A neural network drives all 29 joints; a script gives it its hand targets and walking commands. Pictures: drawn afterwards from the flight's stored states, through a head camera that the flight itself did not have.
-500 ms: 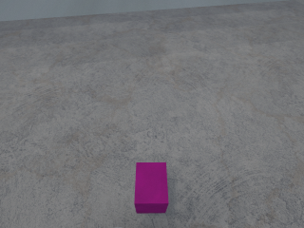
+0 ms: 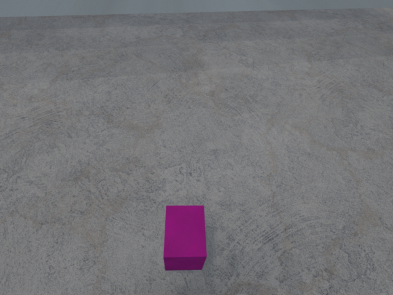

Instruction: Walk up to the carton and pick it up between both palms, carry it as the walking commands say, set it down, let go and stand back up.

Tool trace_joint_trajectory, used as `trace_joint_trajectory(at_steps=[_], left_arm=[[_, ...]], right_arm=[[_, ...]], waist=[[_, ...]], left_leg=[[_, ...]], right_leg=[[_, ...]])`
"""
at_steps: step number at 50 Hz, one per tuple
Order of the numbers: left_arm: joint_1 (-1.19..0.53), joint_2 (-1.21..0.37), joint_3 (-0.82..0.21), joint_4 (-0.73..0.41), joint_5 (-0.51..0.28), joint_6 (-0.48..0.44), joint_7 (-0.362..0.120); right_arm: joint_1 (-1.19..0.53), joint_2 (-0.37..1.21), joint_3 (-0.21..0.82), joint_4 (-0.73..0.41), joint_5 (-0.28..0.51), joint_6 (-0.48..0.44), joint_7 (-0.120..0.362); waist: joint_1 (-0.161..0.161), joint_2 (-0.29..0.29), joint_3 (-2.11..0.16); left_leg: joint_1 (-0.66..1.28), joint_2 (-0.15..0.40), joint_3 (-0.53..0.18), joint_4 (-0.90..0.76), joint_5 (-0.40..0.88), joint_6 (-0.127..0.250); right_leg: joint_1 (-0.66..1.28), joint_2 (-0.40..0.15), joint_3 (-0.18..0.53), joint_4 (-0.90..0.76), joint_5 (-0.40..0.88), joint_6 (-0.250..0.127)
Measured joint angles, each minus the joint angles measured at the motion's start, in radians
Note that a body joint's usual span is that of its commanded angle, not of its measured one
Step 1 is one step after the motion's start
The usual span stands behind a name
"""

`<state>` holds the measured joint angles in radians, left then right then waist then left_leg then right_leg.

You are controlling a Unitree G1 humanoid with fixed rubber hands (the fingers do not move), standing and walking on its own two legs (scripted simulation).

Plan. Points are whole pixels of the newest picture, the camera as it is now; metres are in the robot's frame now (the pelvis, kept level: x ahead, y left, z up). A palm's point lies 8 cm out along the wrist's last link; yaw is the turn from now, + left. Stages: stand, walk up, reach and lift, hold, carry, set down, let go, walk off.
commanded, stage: walk up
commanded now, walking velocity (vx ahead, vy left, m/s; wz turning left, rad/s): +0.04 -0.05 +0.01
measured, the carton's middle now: (184, 238) +0.43 +0.01 -0.66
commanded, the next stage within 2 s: stand in 0.58 s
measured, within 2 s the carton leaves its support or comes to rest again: neither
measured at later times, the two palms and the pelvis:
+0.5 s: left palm out of the picture -0.03 +0.15 -0.15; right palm out of the picture -0.03 -0.26 -0.15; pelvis +0.01 -0.05 +0.00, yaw +1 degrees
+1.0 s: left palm out of the picture +0.08 +0.19 -0.15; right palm out of the picture +0.09 -0.28 -0.15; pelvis +0.00 -0.05 -0.02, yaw +2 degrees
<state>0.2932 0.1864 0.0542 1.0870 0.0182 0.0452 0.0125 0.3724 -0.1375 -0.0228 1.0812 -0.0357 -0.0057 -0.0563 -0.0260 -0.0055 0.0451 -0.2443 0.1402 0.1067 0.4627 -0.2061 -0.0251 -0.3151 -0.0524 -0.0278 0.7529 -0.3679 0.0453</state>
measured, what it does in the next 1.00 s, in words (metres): steps on the spot: right foot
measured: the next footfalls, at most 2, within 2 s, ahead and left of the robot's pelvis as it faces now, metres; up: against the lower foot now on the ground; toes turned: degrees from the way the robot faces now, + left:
right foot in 0.08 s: +0.03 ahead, -0.18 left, +0.00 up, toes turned +2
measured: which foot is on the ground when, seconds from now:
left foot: down 0.00-1.00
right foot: up 0.00-0.06, down 0.08-1.00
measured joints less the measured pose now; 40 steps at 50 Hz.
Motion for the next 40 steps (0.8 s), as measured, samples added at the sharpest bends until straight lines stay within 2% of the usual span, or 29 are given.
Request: trace_joint_trajectory(at_steps=[2,4,5,9,13,18,22,40], left_arm=[[0.003,-0.01,-0.01,0.006,-0.005,-0.007,0.003],[0.015,-0.016,-0.017,0.014,-0.003,-0.019,0.009],[0.017,-0.031,-0.02,0.025,0.0,-0.025,0.012],[0.064,-0.082,-0.037,0.039,0.004,-0.045,0.011],[0.073,-0.104,-0.043,0.04,0.003,-0.06,0.011],[0.058,-0.087,-0.037,0.035,-0.005,-0.073,0.016],[0.05,-0.085,-0.033,0.033,-0.008,-0.073,0.016],[0.07,-0.079,-0.029,0.049,-0.008,-0.074,0.025]], right_arm=[[0.007,0.003,-0.002,0.011,0.001,-0.001,0.01],[0.008,0.007,-0.006,0.017,0.0,0.001,0.019],[0.006,0.001,-0.009,0.02,0.001,0.002,0.023],[0.01,-0.016,-0.007,0.021,0.017,0.023,0.032],[-0.002,-0.022,-0.004,0.019,0.018,0.022,0.034],[-0.019,0.012,0.005,0.037,0.02,0.003,0.029],[-0.021,0.025,0.007,0.055,0.019,-0.001,0.025],[-0.04,0.036,0.003,0.079,0.018,-0.005,0.02]], waist=[[0.001,-0.001,-0.001],[0.003,-0.011,0.001],[0.002,0.008,0.009],[0.01,0.047,-0.017],[0.01,0.075,-0.021],[0.016,0.024,-0.011],[0.021,0.007,-0.007],[0.022,0.001,0.003]], left_leg=[[-0.009,-0.003,-0.004,0.012,0.0,-0.01],[-0.025,-0.008,-0.002,0.045,-0.013,-0.027],[-0.029,0.002,-0.013,0.062,-0.02,-0.035],[-0.007,-0.012,-0.041,0.06,-0.096,-0.036],[0.034,-0.032,-0.038,-0.002,-0.016,-0.025],[0.072,-0.042,-0.031,-0.059,0.005,-0.031],[0.088,-0.044,-0.03,-0.078,0.01,-0.035],[0.107,-0.047,-0.029,-0.087,0.001,-0.035]], right_leg=[[0.061,-0.014,-0.014,-0.157,0.018,0.009],[0.123,-0.019,-0.032,-0.292,0.091,0.013],[0.134,-0.007,-0.042,-0.307,0.127,0.009],[0.158,0.004,-0.053,-0.331,0.128,-0.016],[0.174,0.022,-0.07,-0.359,0.136,-0.025],[0.19,0.014,-0.068,-0.369,0.136,-0.032],[0.198,0.013,-0.069,-0.371,0.132,-0.035],[0.216,0.01,-0.069,-0.377,0.121,-0.033]])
